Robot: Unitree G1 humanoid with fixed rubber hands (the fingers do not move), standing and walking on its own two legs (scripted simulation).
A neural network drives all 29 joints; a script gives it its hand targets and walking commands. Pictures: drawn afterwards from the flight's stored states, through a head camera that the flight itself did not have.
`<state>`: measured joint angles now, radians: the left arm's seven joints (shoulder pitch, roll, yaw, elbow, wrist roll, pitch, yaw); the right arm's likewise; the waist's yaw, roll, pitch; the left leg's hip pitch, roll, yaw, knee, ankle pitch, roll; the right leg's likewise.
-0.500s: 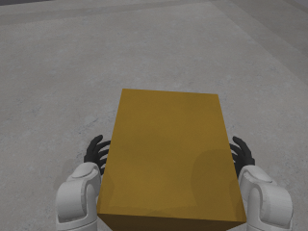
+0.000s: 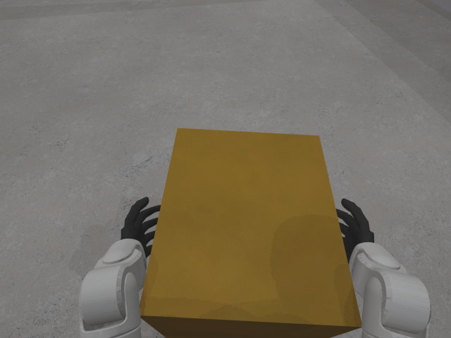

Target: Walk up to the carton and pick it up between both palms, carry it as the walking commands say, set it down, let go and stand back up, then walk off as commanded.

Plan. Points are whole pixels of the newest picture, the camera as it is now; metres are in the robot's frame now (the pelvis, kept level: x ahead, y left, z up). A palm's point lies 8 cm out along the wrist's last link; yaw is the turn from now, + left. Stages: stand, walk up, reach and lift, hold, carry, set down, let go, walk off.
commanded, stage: carry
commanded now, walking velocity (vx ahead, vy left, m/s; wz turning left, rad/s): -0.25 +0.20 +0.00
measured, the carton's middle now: (241, 240) +0.29 +0.00 +0.00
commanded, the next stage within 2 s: none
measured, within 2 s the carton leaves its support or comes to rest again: neither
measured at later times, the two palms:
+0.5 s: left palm (74, 316) +0.15 +0.23 +0.06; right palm (331, 324) +0.15 -0.11 +0.06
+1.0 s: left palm out of the picture +0.04 +0.28 +0.07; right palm out of the picture +0.03 -0.06 +0.06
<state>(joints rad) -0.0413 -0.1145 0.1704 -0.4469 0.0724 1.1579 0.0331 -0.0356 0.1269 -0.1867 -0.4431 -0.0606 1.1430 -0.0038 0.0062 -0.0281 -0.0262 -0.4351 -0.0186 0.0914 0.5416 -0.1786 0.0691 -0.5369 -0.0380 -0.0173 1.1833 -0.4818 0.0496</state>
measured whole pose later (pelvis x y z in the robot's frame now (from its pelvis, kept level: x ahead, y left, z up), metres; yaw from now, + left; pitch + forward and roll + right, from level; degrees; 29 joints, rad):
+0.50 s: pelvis -0.10 +0.06 -0.01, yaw +0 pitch +4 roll +1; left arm -0.03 -0.12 0.17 -0.44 0.07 1.15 0.03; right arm -0.04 0.12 -0.18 -0.44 -0.06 1.15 -0.01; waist -0.01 -0.03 -0.03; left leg -0.42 -0.01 0.06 0.59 -0.22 0.03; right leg -0.48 -0.10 0.03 0.78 -0.37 0.05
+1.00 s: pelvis -0.20 +0.12 +0.00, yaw -1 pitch +4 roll +2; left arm -0.01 -0.13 0.17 -0.43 0.07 1.15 0.02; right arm -0.01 0.12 -0.17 -0.44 -0.07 1.16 -0.01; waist -0.01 0.01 -0.07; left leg -0.50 0.00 0.05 0.84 -0.40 0.04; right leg -0.38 -0.07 0.01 0.62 -0.31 0.01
